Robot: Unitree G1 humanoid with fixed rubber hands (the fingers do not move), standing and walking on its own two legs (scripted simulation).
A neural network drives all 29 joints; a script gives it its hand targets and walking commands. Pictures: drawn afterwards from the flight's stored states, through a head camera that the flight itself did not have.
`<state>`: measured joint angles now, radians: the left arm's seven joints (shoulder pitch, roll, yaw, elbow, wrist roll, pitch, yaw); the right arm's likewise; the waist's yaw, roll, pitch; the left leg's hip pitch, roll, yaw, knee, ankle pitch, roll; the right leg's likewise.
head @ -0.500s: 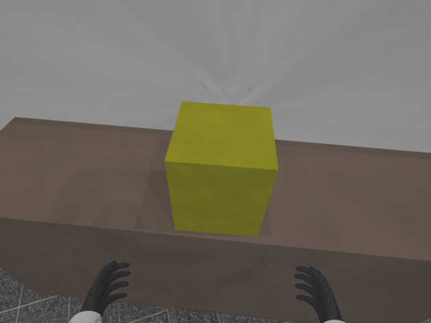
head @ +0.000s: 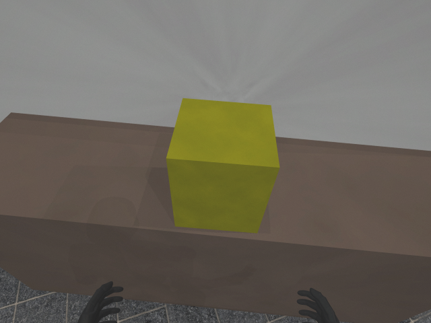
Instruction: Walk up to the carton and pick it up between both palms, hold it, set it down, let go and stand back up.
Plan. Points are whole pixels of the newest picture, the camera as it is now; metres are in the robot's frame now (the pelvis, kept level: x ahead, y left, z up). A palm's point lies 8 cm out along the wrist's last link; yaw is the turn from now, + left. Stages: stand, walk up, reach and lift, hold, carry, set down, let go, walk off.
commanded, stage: set down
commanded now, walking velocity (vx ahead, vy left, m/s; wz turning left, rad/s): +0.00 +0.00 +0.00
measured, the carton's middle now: (221, 167) +0.48 +0.00 +0.00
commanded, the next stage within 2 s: let go in 0.04 s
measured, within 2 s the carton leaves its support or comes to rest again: neither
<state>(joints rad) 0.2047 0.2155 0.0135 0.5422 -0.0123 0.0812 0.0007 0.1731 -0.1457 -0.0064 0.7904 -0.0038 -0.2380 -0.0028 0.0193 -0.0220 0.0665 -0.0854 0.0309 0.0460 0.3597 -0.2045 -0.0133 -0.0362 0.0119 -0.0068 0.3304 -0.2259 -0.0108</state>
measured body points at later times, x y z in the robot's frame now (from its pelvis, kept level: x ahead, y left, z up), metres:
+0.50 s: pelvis -0.01 +0.00 +0.00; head +0.00 +0.01 +0.45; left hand +0.16 +0.22 -0.10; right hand +0.14 -0.23 -0.10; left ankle +0.00 +0.12 -0.75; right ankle -0.02 -0.11 -0.75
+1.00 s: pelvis +0.01 +0.00 -0.01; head -0.03 -0.01 +0.44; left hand +0.03 +0.25 -0.14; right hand +0.04 -0.23 -0.16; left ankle +0.00 +0.12 -0.75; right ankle -0.02 -0.11 -0.75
